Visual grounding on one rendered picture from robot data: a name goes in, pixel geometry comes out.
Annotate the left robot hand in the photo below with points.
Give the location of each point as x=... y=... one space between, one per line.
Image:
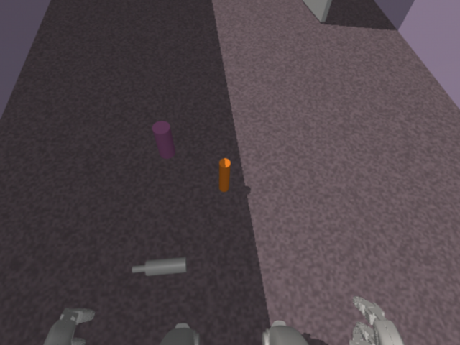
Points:
x=61 y=333

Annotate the right robot hand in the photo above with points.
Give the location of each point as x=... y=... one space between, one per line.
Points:
x=384 y=332

